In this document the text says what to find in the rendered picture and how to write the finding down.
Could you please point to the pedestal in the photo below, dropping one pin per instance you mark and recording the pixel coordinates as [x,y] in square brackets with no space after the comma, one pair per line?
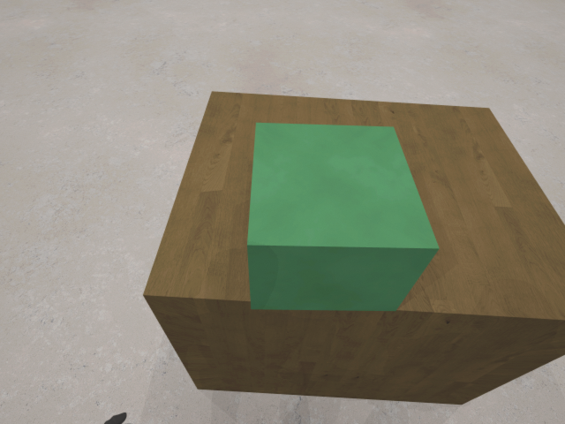
[488,308]

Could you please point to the carton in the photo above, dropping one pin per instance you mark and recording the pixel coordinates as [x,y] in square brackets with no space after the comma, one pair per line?
[336,221]

